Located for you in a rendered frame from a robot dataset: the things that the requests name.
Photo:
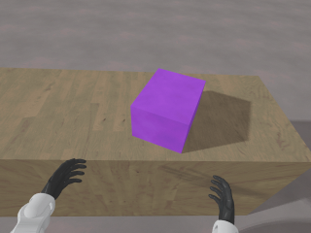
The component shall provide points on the pedestal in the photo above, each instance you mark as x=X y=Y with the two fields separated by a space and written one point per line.
x=48 y=116

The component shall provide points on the robot right forearm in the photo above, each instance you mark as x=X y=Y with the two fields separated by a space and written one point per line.
x=223 y=226

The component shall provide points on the carton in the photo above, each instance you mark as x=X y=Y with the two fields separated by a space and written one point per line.
x=164 y=110

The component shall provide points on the left robot hand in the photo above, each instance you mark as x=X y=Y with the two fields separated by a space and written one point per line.
x=61 y=177

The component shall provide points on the right robot hand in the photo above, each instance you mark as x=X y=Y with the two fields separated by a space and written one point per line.
x=225 y=202

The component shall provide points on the robot left forearm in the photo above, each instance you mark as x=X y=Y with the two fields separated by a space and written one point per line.
x=35 y=216

